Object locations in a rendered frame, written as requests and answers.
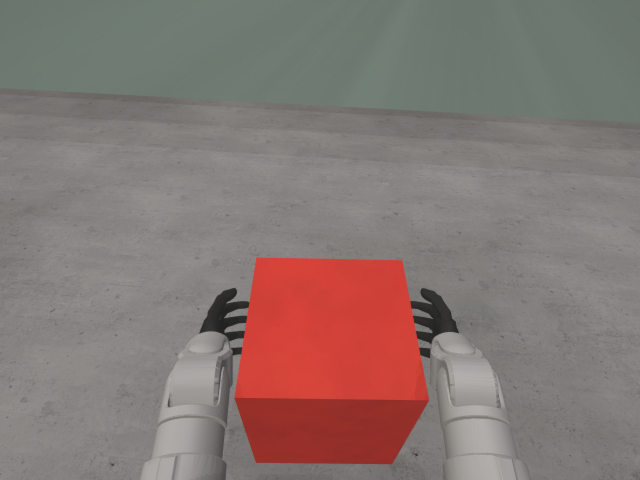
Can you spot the robot left forearm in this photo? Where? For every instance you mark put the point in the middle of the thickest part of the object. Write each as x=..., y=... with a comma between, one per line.
x=193, y=415

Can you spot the carton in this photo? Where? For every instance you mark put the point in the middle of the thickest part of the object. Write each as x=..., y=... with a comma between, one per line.
x=330, y=369

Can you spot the robot right forearm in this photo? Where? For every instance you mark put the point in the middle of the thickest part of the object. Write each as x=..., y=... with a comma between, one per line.
x=478, y=439

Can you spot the right robot hand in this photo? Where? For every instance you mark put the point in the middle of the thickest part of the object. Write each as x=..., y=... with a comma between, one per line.
x=442, y=320

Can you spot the left robot hand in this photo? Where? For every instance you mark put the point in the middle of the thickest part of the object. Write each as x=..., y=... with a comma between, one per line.
x=216, y=322

